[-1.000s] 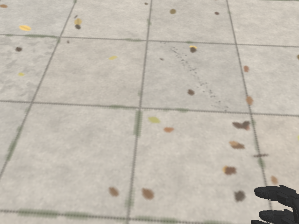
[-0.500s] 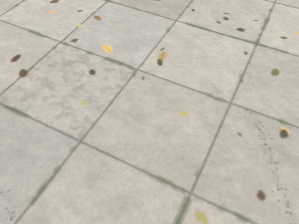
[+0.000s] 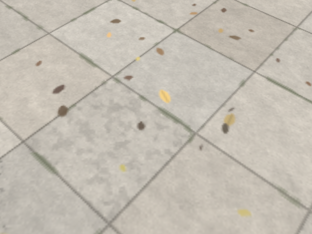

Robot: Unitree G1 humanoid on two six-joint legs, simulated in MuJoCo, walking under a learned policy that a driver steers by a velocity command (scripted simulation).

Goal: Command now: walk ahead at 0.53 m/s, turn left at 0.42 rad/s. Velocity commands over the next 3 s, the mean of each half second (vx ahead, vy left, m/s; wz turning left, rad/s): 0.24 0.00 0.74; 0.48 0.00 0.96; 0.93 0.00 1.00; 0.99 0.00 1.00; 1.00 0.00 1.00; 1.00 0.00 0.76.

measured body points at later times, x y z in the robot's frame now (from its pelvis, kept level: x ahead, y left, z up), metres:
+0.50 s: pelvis +0.25 -0.03 +0.00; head +0.29 +0.02 +0.44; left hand +0.30 +0.29 -0.12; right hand +0.51 -0.24 -0.08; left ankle +0.25 +0.12 -0.68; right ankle +0.37 -0.10 -0.74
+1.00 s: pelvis +0.37 +0.11 +0.01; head +0.36 +0.14 +0.46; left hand +0.31 +0.43 -0.09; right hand +0.60 -0.09 -0.08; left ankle +0.23 +0.10 -0.74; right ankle +0.57 +0.08 -0.69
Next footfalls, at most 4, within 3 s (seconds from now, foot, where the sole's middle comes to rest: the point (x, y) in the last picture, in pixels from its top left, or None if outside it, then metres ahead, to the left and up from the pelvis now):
0.22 right None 0.41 -0.09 -0.77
0.64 left None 0.27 0.13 -0.77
1.10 right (124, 196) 0.60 0.16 -0.77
1.54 left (22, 191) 0.61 0.61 -0.77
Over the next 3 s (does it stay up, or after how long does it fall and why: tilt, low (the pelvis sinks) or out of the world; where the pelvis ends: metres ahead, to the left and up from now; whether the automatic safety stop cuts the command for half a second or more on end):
stays up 0.14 1.63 0.00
